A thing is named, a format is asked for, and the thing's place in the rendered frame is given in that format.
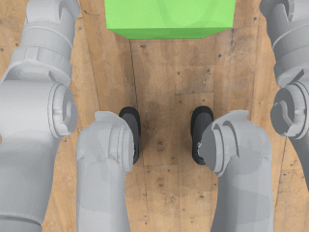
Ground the right robot forearm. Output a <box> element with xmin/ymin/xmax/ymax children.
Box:
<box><xmin>259</xmin><ymin>0</ymin><xmax>309</xmax><ymax>87</ymax></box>

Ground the carton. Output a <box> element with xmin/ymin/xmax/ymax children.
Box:
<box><xmin>104</xmin><ymin>0</ymin><xmax>236</xmax><ymax>40</ymax></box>

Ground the left robot forearm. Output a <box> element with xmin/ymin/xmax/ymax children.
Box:
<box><xmin>0</xmin><ymin>0</ymin><xmax>81</xmax><ymax>86</ymax></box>

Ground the robot right thigh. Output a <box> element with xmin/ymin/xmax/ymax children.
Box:
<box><xmin>206</xmin><ymin>120</ymin><xmax>273</xmax><ymax>232</ymax></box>

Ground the robot left upper arm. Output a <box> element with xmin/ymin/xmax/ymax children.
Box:
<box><xmin>0</xmin><ymin>80</ymin><xmax>78</xmax><ymax>232</ymax></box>

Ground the robot right upper arm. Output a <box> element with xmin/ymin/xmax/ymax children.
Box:
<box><xmin>269</xmin><ymin>80</ymin><xmax>309</xmax><ymax>192</ymax></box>

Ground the right robot shin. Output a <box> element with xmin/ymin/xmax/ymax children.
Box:
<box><xmin>197</xmin><ymin>110</ymin><xmax>272</xmax><ymax>166</ymax></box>

